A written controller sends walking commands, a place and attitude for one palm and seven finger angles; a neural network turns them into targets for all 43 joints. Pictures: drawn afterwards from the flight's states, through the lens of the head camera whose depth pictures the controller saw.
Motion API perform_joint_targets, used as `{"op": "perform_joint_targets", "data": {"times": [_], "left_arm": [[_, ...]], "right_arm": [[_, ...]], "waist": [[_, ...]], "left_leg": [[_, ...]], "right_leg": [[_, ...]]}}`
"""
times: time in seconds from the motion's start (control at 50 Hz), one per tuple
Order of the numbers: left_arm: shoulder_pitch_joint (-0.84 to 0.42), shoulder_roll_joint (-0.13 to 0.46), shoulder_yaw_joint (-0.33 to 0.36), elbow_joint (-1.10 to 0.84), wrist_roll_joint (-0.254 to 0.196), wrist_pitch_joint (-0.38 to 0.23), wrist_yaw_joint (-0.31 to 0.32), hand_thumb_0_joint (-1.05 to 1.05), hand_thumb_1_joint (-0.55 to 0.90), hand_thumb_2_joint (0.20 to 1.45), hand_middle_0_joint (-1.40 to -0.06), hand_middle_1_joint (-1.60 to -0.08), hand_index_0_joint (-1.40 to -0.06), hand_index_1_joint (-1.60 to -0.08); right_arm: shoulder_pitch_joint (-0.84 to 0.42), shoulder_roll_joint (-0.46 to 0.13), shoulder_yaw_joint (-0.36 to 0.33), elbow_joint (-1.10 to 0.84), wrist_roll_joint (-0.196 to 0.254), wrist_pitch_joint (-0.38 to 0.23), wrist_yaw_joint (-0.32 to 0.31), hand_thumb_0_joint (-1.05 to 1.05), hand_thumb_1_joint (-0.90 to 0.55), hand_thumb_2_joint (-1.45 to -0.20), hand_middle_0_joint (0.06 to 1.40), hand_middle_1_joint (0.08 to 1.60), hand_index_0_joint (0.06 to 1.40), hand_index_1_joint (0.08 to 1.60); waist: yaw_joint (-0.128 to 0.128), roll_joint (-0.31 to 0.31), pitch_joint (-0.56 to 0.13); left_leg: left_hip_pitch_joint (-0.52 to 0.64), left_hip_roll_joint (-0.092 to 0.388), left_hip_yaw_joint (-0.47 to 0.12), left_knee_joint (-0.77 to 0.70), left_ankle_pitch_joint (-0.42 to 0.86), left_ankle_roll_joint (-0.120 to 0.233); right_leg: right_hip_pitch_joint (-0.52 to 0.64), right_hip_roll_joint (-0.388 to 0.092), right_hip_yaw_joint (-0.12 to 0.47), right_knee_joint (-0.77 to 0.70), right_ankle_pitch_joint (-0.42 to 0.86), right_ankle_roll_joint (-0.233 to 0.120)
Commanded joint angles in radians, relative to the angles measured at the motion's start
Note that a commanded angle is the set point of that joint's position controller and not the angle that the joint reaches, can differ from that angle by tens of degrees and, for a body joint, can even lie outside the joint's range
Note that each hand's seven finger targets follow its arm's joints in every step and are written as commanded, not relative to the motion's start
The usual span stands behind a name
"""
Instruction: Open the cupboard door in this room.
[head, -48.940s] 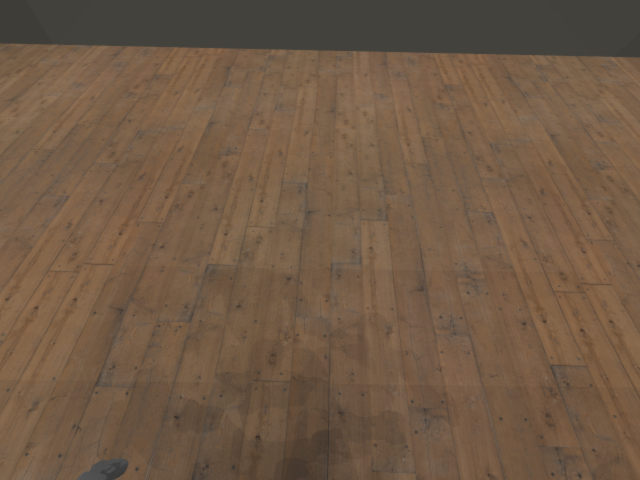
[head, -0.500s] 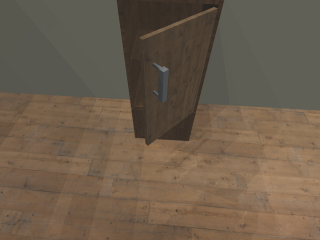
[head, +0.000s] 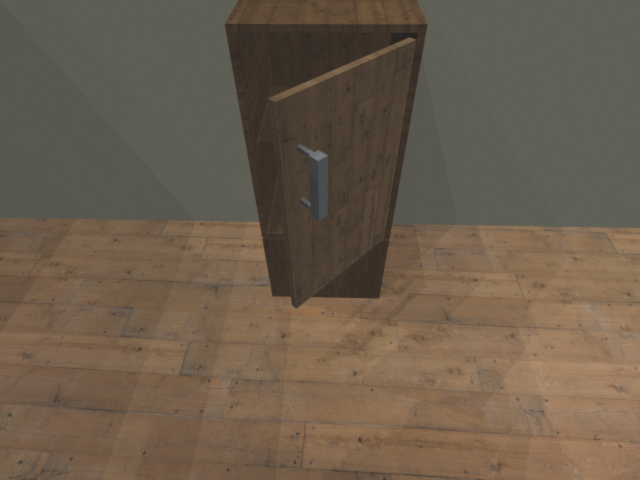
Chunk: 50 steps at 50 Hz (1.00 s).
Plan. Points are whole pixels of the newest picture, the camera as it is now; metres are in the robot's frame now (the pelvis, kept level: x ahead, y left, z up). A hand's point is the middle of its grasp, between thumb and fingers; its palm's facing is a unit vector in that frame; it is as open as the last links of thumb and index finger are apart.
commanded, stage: let the arm hang, fingers relaxed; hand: left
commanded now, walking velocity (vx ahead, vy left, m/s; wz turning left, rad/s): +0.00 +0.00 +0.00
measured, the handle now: (311, 182) +0.63 +0.05 +0.01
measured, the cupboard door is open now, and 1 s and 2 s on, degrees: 46 46 46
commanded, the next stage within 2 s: look to check the result in 0.16 s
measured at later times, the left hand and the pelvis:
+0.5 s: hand out of the picture +0.00 +0.17 -0.17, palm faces +0.02 -0.98 -0.22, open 7.4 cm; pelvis +0.01 -0.01 +0.00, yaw +0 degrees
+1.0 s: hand out of the picture +0.05 +0.19 -0.17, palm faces +0.00 -0.97 -0.26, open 7.4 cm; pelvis +0.02 -0.01 +0.00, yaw -1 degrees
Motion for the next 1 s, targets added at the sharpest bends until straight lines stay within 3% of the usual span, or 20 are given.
{"op": "perform_joint_targets", "data": {"times": [0.0, 0.14, 0.88, 0.94, 0.98], "left_arm": [[0.076, 0.127, 0.023, -0.013, -0.004, -0.004, 0.012, 0.000, 0.900, 0.900, -0.200, -0.300, -0.200, -0.300], [0.076, 0.133, 0.027, -0.021, -0.005, -0.009, 0.013, 0.000, 0.900, 0.900, -0.200, -0.300, -0.200, -0.300], [-0.018, 0.227, 0.036, -0.035, -0.006, -0.020, 0.007, 0.000, 0.900, 0.900, -0.200, -0.300, -0.200, -0.300], [0.008, 0.182, 0.036, -0.040, -0.005, -0.001, 0.010, 0.000, 0.900, 0.900, -0.200, -0.300, -0.200, -0.300], [0.001, 0.202, 0.052, -0.060, -0.002, 0.012, 0.008, 0.000, 0.900, 0.900, -0.200, -0.300, -0.200, -0.300]], "right_arm": [[0.065, -0.084, -0.017, -0.014, -0.001, -0.009, -0.010, 0.000, -0.900, -0.900, 0.200, 0.300, 0.200, 0.300], [0.062, -0.091, -0.021, -0.022, 0.002, -0.013, -0.013, 0.000, -0.900, -0.900, 0.200, 0.300, 0.200, 0.300], [-0.050, -0.193, -0.030, -0.034, 0.002, -0.017, -0.009, 0.000, -0.900, -0.900, 0.200, 0.300, 0.200, 0.300], [-0.017, -0.139, -0.027, -0.035, 0.002, -0.005, -0.015, 0.000, -0.900, -0.900, 0.200, 0.300, 0.200, 0.300], [-0.005, -0.154, -0.040, -0.046, 0.001, 0.003, -0.021, 0.000, -0.900, -0.900, 0.200, 0.300, 0.200, 0.300]], "waist": [[0.007, -0.012, 0.089], [0.012, -0.027, 0.054], [0.007, -0.028, 0.022], [0.007, -0.033, 0.002], [0.004, -0.049, 0.010]], "left_leg": [[0.003, 0.103, -0.101, -0.072, -0.018, 0.016], [0.025, 0.112, -0.096, -0.056, 0.048, 0.020], [0.084, 0.121, -0.094, -0.067, 0.106, 0.011], [0.100, 0.132, -0.052, -0.018, 0.120, 0.001], [0.073, 0.138, -0.024, 0.017, 0.088, -0.003]], "right_leg": [[-0.117, -0.120, 0.105, -0.120, -0.010, -0.019], [-0.080, -0.122, 0.101, -0.119, 0.052, -0.019], [-0.031, -0.137, 0.117, -0.151, 0.160, -0.012], [-0.048, -0.139, 0.138, -0.115, 0.252, -0.006], [-0.057, -0.140, 0.166, -0.083, 0.291, -0.015]]}}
